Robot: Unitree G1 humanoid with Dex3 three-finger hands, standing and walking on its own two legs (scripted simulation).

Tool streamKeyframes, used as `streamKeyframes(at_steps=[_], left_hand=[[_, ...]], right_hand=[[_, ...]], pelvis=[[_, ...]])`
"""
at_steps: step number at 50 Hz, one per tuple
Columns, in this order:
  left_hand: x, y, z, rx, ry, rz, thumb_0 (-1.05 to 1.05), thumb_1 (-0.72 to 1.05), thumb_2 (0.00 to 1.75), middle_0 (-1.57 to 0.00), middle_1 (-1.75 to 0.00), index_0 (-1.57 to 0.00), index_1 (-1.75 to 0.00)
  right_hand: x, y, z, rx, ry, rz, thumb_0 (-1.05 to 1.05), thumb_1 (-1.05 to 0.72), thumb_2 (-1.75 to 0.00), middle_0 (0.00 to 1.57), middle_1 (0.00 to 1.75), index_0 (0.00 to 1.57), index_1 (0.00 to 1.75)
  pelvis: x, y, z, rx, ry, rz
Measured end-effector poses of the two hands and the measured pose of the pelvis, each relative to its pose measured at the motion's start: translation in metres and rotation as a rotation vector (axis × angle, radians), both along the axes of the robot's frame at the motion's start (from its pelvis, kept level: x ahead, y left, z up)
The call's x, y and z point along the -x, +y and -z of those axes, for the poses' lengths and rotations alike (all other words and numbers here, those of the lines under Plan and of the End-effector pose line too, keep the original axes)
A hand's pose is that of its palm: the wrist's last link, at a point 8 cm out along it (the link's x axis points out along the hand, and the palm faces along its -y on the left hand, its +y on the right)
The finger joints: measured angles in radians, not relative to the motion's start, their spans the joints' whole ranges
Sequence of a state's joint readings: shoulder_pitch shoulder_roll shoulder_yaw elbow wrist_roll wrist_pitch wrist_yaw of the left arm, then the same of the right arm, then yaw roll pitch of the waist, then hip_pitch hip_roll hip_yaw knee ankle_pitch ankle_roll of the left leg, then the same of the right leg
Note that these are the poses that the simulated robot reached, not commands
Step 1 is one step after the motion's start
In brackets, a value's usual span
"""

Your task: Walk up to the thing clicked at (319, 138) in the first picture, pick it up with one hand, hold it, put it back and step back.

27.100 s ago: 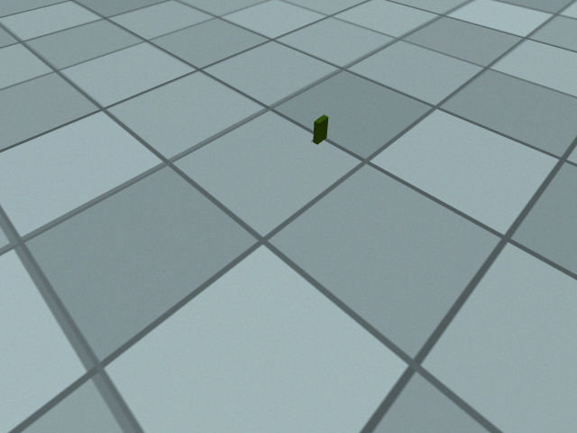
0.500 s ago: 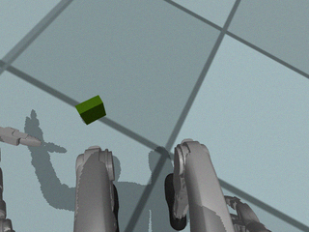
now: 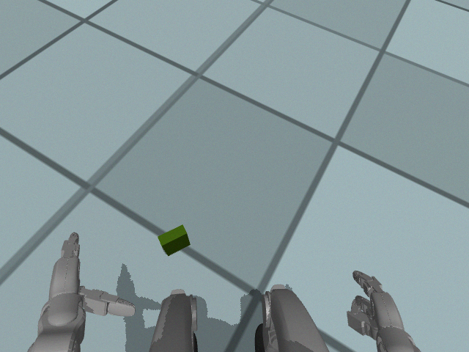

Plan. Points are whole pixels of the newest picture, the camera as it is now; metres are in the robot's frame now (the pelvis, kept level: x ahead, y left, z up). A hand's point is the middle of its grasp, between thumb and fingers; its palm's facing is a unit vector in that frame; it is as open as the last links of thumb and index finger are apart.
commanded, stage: home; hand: left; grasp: from the side
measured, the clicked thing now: (175, 241) +0.46 +0.17 -0.55
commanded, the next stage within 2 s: none
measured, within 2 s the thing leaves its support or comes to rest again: neither
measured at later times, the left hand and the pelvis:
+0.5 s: hand (79, 309) +0.21 +0.20 +0.05, palm faces +0.13 -0.94 -0.30, open 17.7 cm; pelvis +0.04 +0.02 +0.10, yaw +1 degrees
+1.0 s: hand (87, 329) +0.18 +0.19 +0.05, palm faces +0.13 -0.95 -0.29, open 17.5 cm; pelvis +0.02 +0.00 +0.11, yaw +2 degrees
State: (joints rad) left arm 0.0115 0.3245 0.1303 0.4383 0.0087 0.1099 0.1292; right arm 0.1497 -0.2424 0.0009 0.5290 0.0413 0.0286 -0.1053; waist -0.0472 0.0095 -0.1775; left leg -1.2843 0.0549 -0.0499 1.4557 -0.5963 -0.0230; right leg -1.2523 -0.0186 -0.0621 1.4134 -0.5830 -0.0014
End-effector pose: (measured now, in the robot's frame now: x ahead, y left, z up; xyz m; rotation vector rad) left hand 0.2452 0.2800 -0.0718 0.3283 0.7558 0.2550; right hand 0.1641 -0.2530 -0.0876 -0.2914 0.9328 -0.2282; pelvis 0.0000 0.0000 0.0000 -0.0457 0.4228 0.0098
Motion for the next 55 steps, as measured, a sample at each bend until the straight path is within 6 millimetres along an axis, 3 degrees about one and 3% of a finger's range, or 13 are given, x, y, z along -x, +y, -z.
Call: streamKeyframes(at_steps=[12, 17, 22, 32, 55], left_hand=[[0.033, -0.022, -0.092, 0.051, 0.026, -0.013, -0.01, -0.56, 0.04, -0.05, -0.05, -0.05, -0.05], [0.043, -0.028, -0.129, 0.057, -0.021, 0.001, -0.01, -0.57, 0.04, -0.05, -0.05, -0.05, -0.05], [0.054, -0.032, -0.148, 0.072, -0.044, -0.002, -0.01, -0.58, 0.03, -0.05, -0.05, -0.05, -0.05], [0.073, -0.033, -0.147, 0.092, -0.027, -0.03, -0.01, -0.57, 0.03, -0.05, -0.05, -0.05, -0.05], [0.085, -0.047, -0.151, 0.095, -0.036, -0.007, -0.01, -0.54, 0.05, -0.05, -0.06, -0.05, -0.06]], right_hand=[[-0.004, 0.019, -0.085, -0.003, -0.092, 0.041, 0.01, -0.9, -0.9, 0.21, 0.3, 0.2, 0.3], [-0.014, 0.03, -0.105, -0.017, -0.162, 0.043, 0.01, -0.9, -0.9, 0.21, 0.3, 0.2, 0.3], [-0.028, 0.038, -0.119, -0.034, -0.232, 0.02, 0.01, -0.9, -0.9, 0.21, 0.3, 0.2, 0.3], [-0.041, 0.04, -0.134, -0.021, -0.302, -0.049, 0.01, -0.9, -0.9, 0.21, 0.3, 0.2, 0.3], [-0.005, 0.021, -0.128, -0.014, -0.271, -0.02, 0.01, -0.9, -0.9, 0.21, 0.3, 0.2, 0.3]], pelvis=[[-0.031, 0.009, -0.075, -0.002, -0.159, -0.016], [-0.04, 0.014, -0.091, -0.003, -0.212, -0.016], [-0.044, 0.016, -0.099, -0.005, -0.248, -0.018], [-0.037, 0.012, -0.103, -0.011, -0.286, -0.029], [-0.021, 0.002, -0.106, -0.021, -0.311, -0.024]])
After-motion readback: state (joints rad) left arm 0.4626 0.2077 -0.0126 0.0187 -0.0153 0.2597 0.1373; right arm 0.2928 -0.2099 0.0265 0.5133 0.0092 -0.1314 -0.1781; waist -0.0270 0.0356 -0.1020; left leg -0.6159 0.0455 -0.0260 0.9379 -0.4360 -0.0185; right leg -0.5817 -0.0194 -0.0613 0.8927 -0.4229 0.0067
